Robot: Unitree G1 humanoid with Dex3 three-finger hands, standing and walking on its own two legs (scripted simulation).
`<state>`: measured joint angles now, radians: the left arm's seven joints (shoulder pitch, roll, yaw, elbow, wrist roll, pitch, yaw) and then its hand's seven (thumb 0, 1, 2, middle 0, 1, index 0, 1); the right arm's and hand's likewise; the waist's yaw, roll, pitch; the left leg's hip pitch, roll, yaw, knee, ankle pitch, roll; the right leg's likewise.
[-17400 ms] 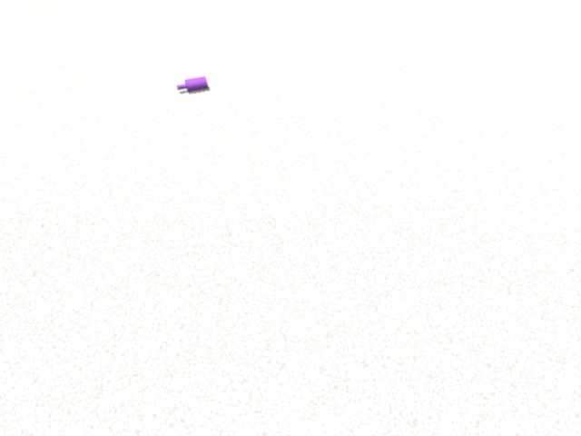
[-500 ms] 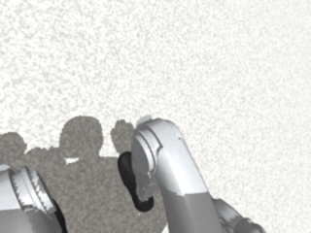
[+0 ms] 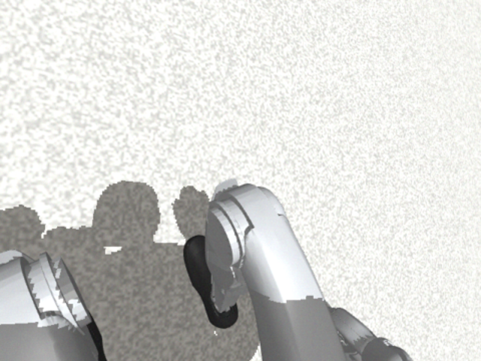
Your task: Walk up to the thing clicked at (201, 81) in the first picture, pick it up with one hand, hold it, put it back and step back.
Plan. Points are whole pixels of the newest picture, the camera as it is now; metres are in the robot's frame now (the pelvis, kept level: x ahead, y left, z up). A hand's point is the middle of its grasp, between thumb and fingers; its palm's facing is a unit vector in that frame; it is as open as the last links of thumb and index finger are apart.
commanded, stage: close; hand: left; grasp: from above
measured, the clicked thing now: out of the picture +0.45 +0.38 -0.27
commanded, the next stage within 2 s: settle in 0.52 s
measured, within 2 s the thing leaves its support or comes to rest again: leaves its support in 0.94 s
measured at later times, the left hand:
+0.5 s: hand out of the picture +0.44 +0.35 -0.24, palm faces -0.44 -0.18 -0.88, open 10.3 cm
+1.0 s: hand out of the picture +0.45 +0.35 -0.22, palm faces -0.41 -0.16 -0.90, open 10.1 cm
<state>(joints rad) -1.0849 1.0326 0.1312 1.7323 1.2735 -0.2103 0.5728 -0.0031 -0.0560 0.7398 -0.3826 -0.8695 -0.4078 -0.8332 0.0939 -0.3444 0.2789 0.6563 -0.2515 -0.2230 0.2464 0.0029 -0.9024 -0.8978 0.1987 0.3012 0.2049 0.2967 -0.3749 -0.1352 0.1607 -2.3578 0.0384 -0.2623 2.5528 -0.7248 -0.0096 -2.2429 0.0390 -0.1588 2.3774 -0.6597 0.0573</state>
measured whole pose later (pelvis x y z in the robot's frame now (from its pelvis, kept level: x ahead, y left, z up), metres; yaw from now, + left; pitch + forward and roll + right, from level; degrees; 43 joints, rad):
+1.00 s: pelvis +0.00 +0.00 +0.00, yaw +1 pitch +30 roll -13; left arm -1.02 0.97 0.15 1.58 1.26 -0.19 0.50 -0.01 -0.01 0.43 -0.70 -0.54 -0.74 -0.49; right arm 0.12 -0.33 0.24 0.66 -0.23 -0.18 0.24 0.00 -0.92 -0.90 0.20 0.30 0.21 0.30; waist -0.34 -0.11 0.11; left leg -2.37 0.03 -0.25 2.53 -0.72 -0.02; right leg -2.26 0.03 -0.15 2.37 -0.67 0.05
